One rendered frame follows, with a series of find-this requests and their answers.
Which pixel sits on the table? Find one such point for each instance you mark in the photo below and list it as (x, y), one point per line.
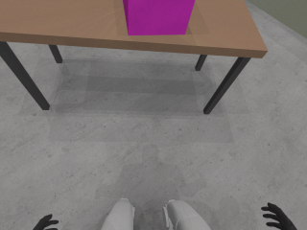
(215, 28)

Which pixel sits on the robot thigh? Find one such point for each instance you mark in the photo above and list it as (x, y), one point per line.
(120, 217)
(181, 216)

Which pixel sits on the robot right thigh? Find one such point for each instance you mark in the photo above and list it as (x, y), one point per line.
(181, 216)

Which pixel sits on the right robot hand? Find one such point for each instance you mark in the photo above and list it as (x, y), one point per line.
(284, 222)

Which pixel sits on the carton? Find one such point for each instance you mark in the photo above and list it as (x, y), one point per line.
(157, 17)

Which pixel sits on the robot left thigh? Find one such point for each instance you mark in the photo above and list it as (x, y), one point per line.
(120, 217)

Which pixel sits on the left robot hand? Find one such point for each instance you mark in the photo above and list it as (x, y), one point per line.
(44, 222)

